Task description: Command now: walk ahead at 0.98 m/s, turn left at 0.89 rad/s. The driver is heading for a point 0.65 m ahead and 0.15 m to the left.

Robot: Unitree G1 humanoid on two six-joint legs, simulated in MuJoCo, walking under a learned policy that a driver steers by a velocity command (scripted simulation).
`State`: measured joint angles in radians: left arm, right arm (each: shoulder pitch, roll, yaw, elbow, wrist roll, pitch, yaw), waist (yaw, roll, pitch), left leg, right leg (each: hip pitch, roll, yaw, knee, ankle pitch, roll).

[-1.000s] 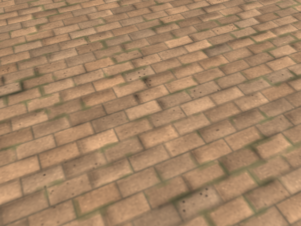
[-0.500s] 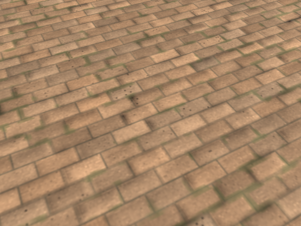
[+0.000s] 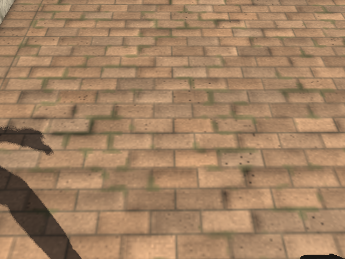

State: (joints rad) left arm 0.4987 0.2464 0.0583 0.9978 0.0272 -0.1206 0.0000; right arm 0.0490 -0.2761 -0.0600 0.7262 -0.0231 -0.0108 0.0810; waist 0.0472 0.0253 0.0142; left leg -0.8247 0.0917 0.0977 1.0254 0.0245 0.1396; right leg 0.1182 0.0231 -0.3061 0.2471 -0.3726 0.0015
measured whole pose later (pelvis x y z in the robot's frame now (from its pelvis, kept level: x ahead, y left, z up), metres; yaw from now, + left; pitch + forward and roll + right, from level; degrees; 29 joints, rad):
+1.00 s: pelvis +0.72 +0.15 +0.00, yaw +37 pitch +1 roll -3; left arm 0.26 0.31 0.04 0.85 -0.02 -0.08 0.00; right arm 0.03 -0.26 -0.01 0.63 -0.02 -0.03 0.01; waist 0.08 0.02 0.05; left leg -0.43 0.01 -0.05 0.51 -0.03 0.04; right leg -0.15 0.00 -0.12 0.50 -0.35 -0.01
